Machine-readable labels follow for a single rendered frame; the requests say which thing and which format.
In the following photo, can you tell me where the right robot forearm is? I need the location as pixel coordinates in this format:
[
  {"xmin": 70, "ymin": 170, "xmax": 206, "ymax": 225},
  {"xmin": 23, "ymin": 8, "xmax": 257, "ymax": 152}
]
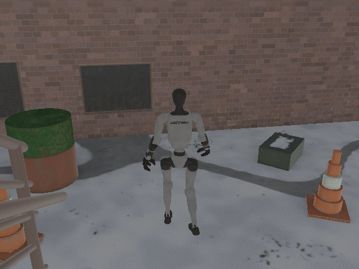
[{"xmin": 201, "ymin": 134, "xmax": 210, "ymax": 150}]

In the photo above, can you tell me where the right robot hand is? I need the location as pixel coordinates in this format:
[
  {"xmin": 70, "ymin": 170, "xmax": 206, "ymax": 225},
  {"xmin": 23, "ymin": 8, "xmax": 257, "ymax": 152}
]
[{"xmin": 197, "ymin": 147, "xmax": 210, "ymax": 156}]

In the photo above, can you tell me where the left robot hand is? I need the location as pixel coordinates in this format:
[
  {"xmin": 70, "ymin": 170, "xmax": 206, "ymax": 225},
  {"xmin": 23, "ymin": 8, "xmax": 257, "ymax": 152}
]
[{"xmin": 143, "ymin": 157, "xmax": 155, "ymax": 171}]

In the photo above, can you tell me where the robot right shin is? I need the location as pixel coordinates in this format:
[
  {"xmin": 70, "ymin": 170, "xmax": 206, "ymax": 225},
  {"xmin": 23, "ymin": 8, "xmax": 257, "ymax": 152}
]
[{"xmin": 187, "ymin": 188, "xmax": 197, "ymax": 228}]

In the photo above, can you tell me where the robot head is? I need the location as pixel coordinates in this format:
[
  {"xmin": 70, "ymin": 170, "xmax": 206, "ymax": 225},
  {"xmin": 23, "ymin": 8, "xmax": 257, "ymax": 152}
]
[{"xmin": 170, "ymin": 89, "xmax": 189, "ymax": 115}]

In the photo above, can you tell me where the robot right upper arm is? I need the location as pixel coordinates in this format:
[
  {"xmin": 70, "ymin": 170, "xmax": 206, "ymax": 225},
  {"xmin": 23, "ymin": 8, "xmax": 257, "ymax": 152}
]
[{"xmin": 191, "ymin": 113, "xmax": 206, "ymax": 142}]

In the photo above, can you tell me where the left robot forearm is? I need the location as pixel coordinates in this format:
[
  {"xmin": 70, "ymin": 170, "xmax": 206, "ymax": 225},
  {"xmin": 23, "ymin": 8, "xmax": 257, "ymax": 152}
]
[{"xmin": 145, "ymin": 136, "xmax": 158, "ymax": 160}]

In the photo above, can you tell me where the robot left upper arm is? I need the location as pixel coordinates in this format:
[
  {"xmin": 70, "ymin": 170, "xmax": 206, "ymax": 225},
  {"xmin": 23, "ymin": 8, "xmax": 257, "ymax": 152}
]
[{"xmin": 152, "ymin": 113, "xmax": 168, "ymax": 145}]

